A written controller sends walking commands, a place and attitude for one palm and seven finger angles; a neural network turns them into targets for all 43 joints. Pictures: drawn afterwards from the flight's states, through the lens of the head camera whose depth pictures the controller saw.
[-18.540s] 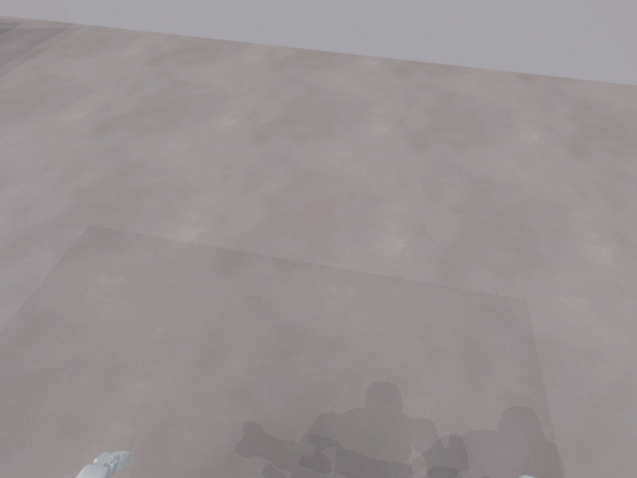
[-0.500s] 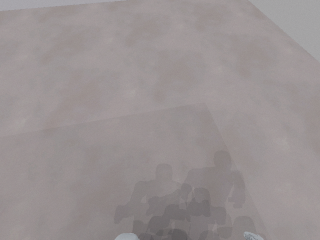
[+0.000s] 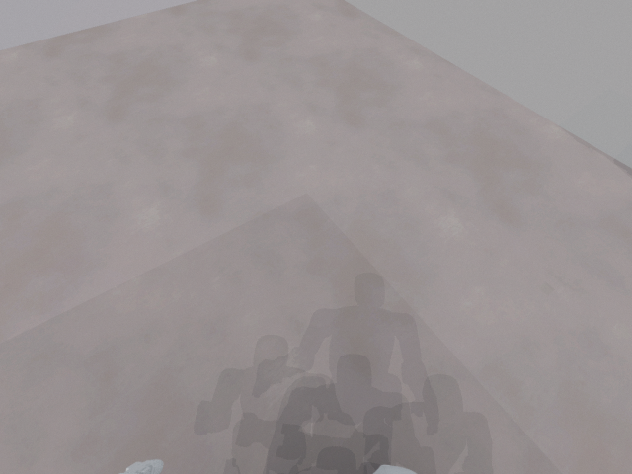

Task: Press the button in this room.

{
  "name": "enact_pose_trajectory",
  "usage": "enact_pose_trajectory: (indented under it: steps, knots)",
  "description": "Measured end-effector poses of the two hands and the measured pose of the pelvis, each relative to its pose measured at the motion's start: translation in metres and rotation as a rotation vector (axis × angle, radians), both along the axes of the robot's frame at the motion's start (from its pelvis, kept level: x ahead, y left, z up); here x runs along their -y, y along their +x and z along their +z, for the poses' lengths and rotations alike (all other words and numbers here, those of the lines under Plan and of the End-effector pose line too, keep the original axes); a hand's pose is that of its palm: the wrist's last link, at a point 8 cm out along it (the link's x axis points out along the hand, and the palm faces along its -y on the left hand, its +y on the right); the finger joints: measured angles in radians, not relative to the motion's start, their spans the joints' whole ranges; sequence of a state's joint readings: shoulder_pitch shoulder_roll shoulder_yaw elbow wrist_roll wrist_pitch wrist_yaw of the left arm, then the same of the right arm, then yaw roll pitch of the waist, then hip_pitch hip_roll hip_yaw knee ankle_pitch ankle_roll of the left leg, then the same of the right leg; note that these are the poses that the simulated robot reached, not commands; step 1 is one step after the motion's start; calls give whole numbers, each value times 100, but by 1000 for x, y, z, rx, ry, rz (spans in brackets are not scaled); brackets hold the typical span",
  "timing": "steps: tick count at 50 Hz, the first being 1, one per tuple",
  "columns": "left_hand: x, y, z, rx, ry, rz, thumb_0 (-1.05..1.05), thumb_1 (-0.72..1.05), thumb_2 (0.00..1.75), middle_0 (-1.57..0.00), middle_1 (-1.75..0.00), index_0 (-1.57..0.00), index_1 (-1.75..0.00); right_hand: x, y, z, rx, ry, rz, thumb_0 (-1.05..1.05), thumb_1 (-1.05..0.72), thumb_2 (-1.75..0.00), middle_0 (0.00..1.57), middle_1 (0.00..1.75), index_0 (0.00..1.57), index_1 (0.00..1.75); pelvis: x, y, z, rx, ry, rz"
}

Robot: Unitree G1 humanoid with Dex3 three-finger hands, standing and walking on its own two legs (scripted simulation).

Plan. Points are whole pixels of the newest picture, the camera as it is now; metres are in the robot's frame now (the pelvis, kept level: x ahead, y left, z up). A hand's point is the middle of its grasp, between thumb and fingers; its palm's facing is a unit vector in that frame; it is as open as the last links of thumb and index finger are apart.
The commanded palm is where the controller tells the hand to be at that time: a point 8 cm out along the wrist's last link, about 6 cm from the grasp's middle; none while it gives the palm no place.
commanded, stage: turn or walk to find it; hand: left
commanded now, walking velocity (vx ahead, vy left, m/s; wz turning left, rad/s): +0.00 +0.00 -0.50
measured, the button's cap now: out of the picture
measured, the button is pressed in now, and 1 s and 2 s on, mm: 0 0 0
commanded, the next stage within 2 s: none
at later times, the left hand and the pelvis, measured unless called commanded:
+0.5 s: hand out of the picture +0.09 +0.14 -0.15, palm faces -0.14 -0.96 -0.25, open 7.4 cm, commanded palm none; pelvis +0.00 -0.04 +0.01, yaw -12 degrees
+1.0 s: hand (196, 468) +0.15 +0.18 -0.16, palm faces -0.42 -0.88 -0.22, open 7.4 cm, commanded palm none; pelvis +0.01 +0.01 +0.01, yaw -29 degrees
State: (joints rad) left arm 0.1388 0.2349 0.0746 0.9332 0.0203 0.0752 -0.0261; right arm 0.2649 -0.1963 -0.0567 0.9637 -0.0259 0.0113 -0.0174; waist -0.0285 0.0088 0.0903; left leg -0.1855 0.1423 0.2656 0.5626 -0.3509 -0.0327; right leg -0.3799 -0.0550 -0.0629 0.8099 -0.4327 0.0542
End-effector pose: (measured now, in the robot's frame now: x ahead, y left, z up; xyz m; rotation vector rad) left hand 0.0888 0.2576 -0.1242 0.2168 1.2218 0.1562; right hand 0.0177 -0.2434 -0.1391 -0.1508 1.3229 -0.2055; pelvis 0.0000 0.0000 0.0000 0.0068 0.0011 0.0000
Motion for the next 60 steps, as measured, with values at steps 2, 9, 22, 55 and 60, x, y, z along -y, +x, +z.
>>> enact_pose_trajectory:
  steps: [2, 9, 22, 55, 60]
  knots:
    - [17, 21, 0, 42, 14, -51, 0, 91, 90, -20, -30, -19, -30, 16, -17, -13, -29, 12, -41, 0, -91, -90, 21, 30, 20, 30, 12, 2, -8, -1, 11, -23]
    - [64, 43, 18, 102, 29, -109, 0, 90, 90, -20, -30, -20, -30, 51, -33, -14, -85, 18, -95, 1, -91, -90, 20, 30, 20, 30, 39, -1, 1, 4, 28, -69]
    - [82, 11, 14, -15, 1, -139, 0, 90, 90, -21, -30, -20, -30, 71, 12, 6, 81, -12, -123, 0, -91, -90, 20, 30, 20, 30, 50, -1, 11, -13, 32, -179]
    - [93, 124, 4, -30, -26, -563, 0, 91, 90, -20, -30, -19, -30, -28, -153, 21, -35, -22, -578, 0, -91, -90, 21, 30, 20, 30, 17, 12, 12, -16, -15, -566]
    - [187, 174, 8, 68, -54, -713, 0, 91, 90, -20, -30, -19, -30, -35, -211, 9, -187, 51, -707, 0, -91, -90, 20, 30, 20, 30, 56, 19, 2, -20, 2, -627]
